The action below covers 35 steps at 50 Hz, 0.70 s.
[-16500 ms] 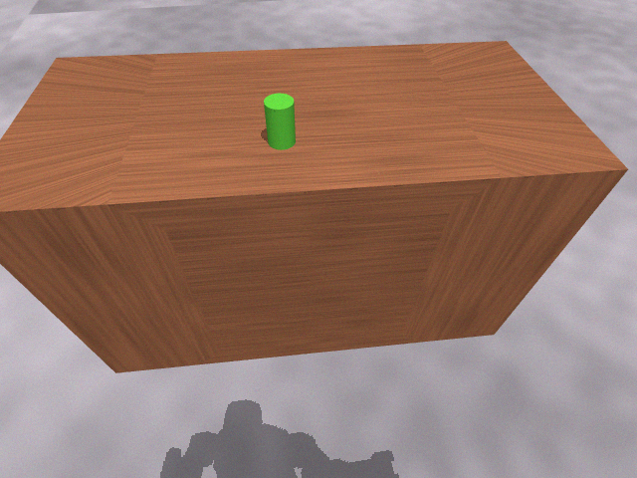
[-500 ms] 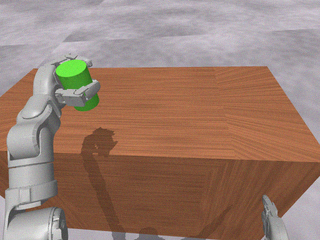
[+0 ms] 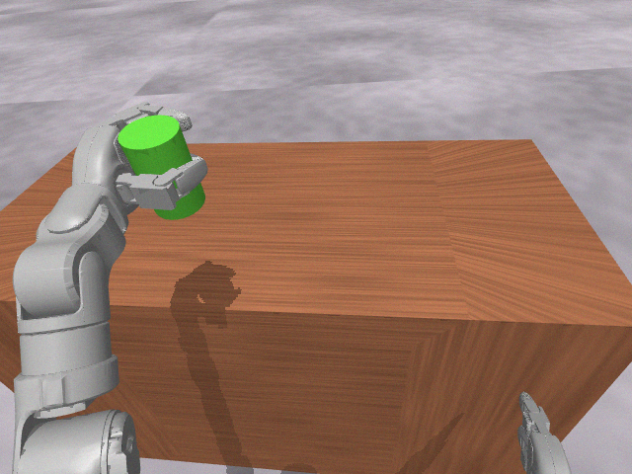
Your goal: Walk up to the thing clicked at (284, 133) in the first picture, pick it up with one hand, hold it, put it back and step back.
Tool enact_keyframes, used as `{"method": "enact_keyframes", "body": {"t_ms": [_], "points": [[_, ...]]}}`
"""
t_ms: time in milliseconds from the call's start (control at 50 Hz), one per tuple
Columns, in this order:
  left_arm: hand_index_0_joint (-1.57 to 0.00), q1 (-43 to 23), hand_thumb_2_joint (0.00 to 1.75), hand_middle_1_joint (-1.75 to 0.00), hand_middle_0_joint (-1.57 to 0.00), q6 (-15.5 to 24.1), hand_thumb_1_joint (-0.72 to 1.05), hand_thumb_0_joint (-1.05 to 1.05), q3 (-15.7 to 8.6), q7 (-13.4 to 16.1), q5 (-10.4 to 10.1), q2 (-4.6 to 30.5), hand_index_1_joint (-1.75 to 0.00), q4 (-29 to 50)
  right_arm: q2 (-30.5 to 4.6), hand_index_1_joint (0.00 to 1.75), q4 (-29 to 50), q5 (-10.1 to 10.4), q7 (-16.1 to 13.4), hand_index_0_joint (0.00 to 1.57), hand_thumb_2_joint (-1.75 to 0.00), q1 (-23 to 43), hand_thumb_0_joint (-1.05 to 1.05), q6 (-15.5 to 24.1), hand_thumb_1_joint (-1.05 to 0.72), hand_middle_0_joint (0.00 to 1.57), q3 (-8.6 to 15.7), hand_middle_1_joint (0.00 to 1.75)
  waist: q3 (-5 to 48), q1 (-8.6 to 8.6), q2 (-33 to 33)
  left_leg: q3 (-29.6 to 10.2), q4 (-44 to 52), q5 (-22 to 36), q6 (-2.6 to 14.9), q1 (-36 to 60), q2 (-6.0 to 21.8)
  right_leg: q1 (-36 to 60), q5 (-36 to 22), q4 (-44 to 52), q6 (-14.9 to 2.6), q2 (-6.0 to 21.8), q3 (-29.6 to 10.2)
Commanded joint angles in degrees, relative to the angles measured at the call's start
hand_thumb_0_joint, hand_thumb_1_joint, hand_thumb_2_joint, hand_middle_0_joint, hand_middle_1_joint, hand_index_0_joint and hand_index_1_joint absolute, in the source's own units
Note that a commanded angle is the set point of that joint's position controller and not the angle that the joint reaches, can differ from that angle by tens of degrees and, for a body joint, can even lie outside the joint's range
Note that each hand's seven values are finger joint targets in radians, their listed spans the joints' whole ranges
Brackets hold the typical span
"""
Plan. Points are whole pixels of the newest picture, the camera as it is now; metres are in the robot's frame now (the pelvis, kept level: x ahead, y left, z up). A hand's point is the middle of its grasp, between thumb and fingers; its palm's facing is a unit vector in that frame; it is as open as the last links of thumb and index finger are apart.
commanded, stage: hold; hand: left
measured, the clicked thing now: (165, 169) +0.34 +0.17 +0.27
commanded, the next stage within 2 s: none
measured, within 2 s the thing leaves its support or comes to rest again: neither
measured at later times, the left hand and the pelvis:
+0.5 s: hand (163, 171) +0.34 +0.17 +0.28, palm faces +0.08 -1.00 +0.00, open 8.2 cm; pelvis +0.00 +0.00 +0.00, yaw +0 degrees
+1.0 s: hand (169, 167) +0.35 +0.17 +0.28, palm faces +0.08 -1.00 +0.01, open 8.2 cm; pelvis +0.00 +0.00 +0.00, yaw +0 degrees
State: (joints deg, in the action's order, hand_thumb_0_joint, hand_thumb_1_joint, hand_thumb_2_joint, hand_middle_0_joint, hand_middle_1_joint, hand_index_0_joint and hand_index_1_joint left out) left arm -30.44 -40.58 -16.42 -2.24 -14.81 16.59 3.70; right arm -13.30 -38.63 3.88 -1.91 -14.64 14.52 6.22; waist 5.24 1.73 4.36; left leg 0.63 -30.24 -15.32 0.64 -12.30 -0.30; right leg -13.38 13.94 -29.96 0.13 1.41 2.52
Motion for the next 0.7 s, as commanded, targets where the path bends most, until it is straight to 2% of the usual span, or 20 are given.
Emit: {"method": "enact_keyframes", "body": {"t_ms": [0,80,100,140,160,200,220,260,280,340,360,380,420,440,460,500,540,580,620,680], "points": [[-1.37,-23.38,1.29,-1.45,-1.35,3.32,0.31,0.00,-2.38,0.01,-0.59,9.43,-1.45,10.30,-6.76,0.05,9.36,0.41,-0.17,0.05,-0.05,8.85,0.00,3.17,0.54,0.05,1.87,0.05,7.18,0.07,-4.85,-0.42,4.91,5.92,0.55,2.14,-0.73,0.28,-4.50,6.04,-0.30,-0.75,0.68],[-1.36,-24.90,1.29,-1.45,-1.34,3.54,0.30,0.00,-4.02,0.03,-0.66,12.09,-1.45,13.92,-7.49,0.05,10.13,0.34,-0.12,0.05,-0.06,8.08,0.00,3.11,0.54,0.05,2.25,0.05,10.13,-0.17,-4.61,-0.33,4.45,6.93,0.75,3.64,-0.86,1.45,-5.56,6.02,-0.14,-0.59,0.32],[-1.35,-24.77,1.28,-1.44,-1.33,3.63,0.29,0.00,-3.20,0.06,-0.42,11.21,-1.44,14.18,-6.75,0.05,9.64,0.38,0.02,0.05,-0.05,8.54,0.00,3.00,0.54,0.05,1.65,0.05,9.35,0.19,-3.52,-0.39,4.73,6.84,0.56,3.18,-0.82,1.09,-5.34,5.76,-0.33,-0.72,0.54],[-1.34,-26.11,1.27,-1.42,-1.32,4.21,0.31,0.00,-4.00,0.34,-0.72,11.84,-1.43,16.68,-7.76,0.05,10.00,0.30,-0.39,0.05,-0.06,8.67,0.00,3.12,0.54,0.05,2.68,0.05,10.95,-0.02,-4.02,-0.63,4.58,6.90,0.52,4.18,-0.65,1.49,-5.36,5.65,-0.27,-0.83,0.60],[-1.34,-25.37,1.28,-1.43,-1.32,4.13,0.32,0.00,-3.80,0.36,-0.80,11.60,-1.43,14.96,-7.36,0.05,9.34,0.38,-0.37,0.05,-0.06,8.39,0.00,3.25,0.54,0.05,2.31,0.05,9.42,-0.27,-4.12,-0.64,4.69,6.19,0.58,3.36,-0.70,1.24,-4.99,5.68,-0.23,-0.80,0.59],[-1.34,-27.70,1.29,-1.43,-1.32,4.35,0.31,0.00,-3.19,0.56,-0.51,12.10,-1.44,16.85,-6.82,0.05,9.40,0.41,-0.55,0.05,-0.06,8.97,0.00,3.43,0.53,0.05,1.75,0.05,10.16,-0.24,-2.57,-0.64,4.93,5.83,0.51,3.74,-0.77,1.09,-4.71,5.68,-0.43,-0.70,0.39],[-1.34,-26.61,1.29,-1.43,-1.32,4.32,0.32,0.00,-4.63,0.66,-0.84,12.84,-1.43,15.62,-6.98,0.05,9.41,0.46,-0.66,0.05,-0.06,9.12,0.00,3.38,0.54,0.05,1.83,0.05,9.32,0.22,-3.37,-0.95,5.01,5.46,0.43,2.91,-0.59,1.34,-4.45,5.71,-0.33,-0.81,0.53],[-1.36,-26.36,1.29,-1.45,-1.34,3.77,0.32,0.00,-2.42,0.54,-0.46,10.85,-1.45,13.54,-6.72,0.05,8.62,0.36,-0.78,0.05,-0.06,9.42,0.00,3.56,0.54,0.05,1.48,0.05,8.12,-0.52,-3.09,-0.81,5.36,4.19,0.50,2.44,-0.66,0.53,-3.30,6.00,-0.44,-0.75,0.58],[-1.36,-26.42,1.30,-1.45,-1.34,3.81,0.32,0.00,-3.53,0.43,-0.67,11.85,-1.45,13.64,-7.55,0.05,8.26,0.30,-1.00,0.05,-0.06,9.39,0.00,3.69,0.53,0.05,2.29,0.05,9.28,-0.32,-3.23,-0.92,5.31,4.33,0.49,3.17,-0.53,0.94,-3.58,5.98,-0.39,-0.78,0.39],[-1.35,-25.29,1.28,-1.44,-1.33,3.22,0.29,0.00,-2.56,0.08,-0.80,10.73,-1.44,13.63,-6.97,0.05,8.08,0.44,-0.80,0.05,-0.06,9.93,0.00,3.81,0.53,0.05,1.49,0.05,8.70,0.10,-2.46,-1.29,5.59,4.86,0.23,2.64,-0.23,0.82,-4.05,5.55,-0.56,-1.04,0.73],[-1.36,-24.45,1.28,-1.45,-1.34,3.08,0.29,0.00,-2.73,-0.06,-0.81,10.94,-1.45,12.50,-7.36,0.05,8.34,0.54,-0.80,0.05,-0.06,9.27,0.00,3.89,0.53,0.05,1.99,0.05,8.82,-0.12,-2.90,-1.13,5.30,5.28,0.32,2.74,-0.30,1.15,-4.31,5.58,-0.54,-1.01,0.77],[-1.35,-23.73,1.28,-1.43,-1.33,3.19,0.30,0.00,-4.34,-0.21,-1.06,12.37,-1.44,13.38,-8.02,0.05,8.63,0.53,-0.74,0.05,-0.06,9.53,0.00,3.99,0.54,0.05,2.30,0.05,9.00,0.58,-3.74,-1.34,5.28,5.52,0.30,2.36,-0.25,1.54,-4.27,5.62,-0.45,-1.17,0.92],[-1.36,-22.45,1.28,-1.44,-1.34,2.66,0.30,0.00,-2.30,-0.50,-0.91,10.00,-1.44,12.76,-6.61,0.05,9.09,0.54,-0.30,0.05,-0.06,9.01,0.00,3.94,0.54,0.05,1.17,0.05,7.81,-0.10,-4.11,-0.71,5.05,5.49,0.42,2.27,-0.56,0.73,-3.90,5.95,-0.45,-1.23,0.91],[-1.35,-23.16,1.29,-1.44,-1.34,3.15,0.30,0.00,-3.79,-0.66,-1.30,11.32,-1.45,15.32,-7.23,0.05,8.90,0.49,-0.42,0.05,-0.06,8.83,0.00,3.95,0.53,0.05,1.93,0.05,9.99,0.55,-3.91,-0.81,4.89,6.26,0.40,3.09,-0.52,1.73,-4.46,5.77,-0.48,-1.11,0.77],[-1.34,-22.60,1.29,-1.43,-1.32,3.15,0.30,0.00,-3.88,-0.69,-1.23,11.54,-1.44,14.20,-7.89,0.05,8.01,0.51,-0.50,0.05,-0.06,8.87,0.00,3.91,0.53,0.05,2.72,0.05,8.95,-0.09,-4.31,-0.68,4.86,6.39,0.46,2.93,-0.60,1.02,-4.63,5.81,-0.42,-1.17,0.79],[-1.36,-22.62,1.30,-1.45,-1.34,3.06,0.31,0.00,-3.44,-0.70,-1.15,11.11,-1.45,15.02,-7.28,0.05,9.13,0.45,-0.24,0.05,-0.06,9.29,0.00,4.01,0.54,0.05,1.76,0.05,8.61,0.34,-4.52,-0.74,4.81,6.80,0.51,2.49,-0.56,1.07,-5.02,5.87,-0.46,-1.13,0.73],[-1.36,-23.38,1.29,-1.45,-1.34,3.41,0.29,0.00,-4.96,-0.34,-1.32,12.45,-1.45,16.88,-7.78,0.05,9.85,0.41,-0.46,0.05,-0.06,9.03,0.00,3.91,0.54,0.05,2.39,0.05,10.43,0.32,-4.55,-0.67,4.52,7.30,0.53,3.41,-0.59,1.85,-5.61,5.72,-0.30,-1.10,0.50],[-1.35,-23.39,1.31,-1.45,-1.33,3.58,0.32,0.00,-3.14,-0.22,-1.17,10.45,-1.45,16.94,-6.38,0.05,7.73,0.41,-0.39,0.05,-0.06,8.85,0.00,3.71,0.54,0.05,1.52,0.05,8.42,0.13,-1.76,-0.67,4.98,6.56,0.28,2.86,-0.56,0.79,-5.11,5.50,-0.58,-1.02,0.48],[-1.35,-22.58,1.31,-1.45,-1.34,3.70,0.35,0.00,-3.69,0.31,-1.06,10.72,-1.45,16.02,-7.90,0.05,9.37,0.35,-0.66,0.05,-0.06,10.00,0.00,4.08,0.54,0.05,2.55,0.05,8.80,0.13,-4.85,-1.09,5.07,5.67,0.43,2.77,-0.38,1.38,-4.43,5.58,-0.34,-1.08,0.56],[-1.36,-25.14,1.31,-1.46,-1.34,4.18,0.30,0.00,-3.53,0.51,-0.67,11.21,-1.47,17.43,-6.35,0.05,8.37,0.21,-0.74,0.05,-0.06,9.44,0.00,3.89,0.53,0.05,1.28,0.05,10.08,0.07,-2.37,-0.82,4.78,7.15,0.33,3.51,-0.54,1.59,-5.57,5.20,-0.55,-0.94,0.46]]}}
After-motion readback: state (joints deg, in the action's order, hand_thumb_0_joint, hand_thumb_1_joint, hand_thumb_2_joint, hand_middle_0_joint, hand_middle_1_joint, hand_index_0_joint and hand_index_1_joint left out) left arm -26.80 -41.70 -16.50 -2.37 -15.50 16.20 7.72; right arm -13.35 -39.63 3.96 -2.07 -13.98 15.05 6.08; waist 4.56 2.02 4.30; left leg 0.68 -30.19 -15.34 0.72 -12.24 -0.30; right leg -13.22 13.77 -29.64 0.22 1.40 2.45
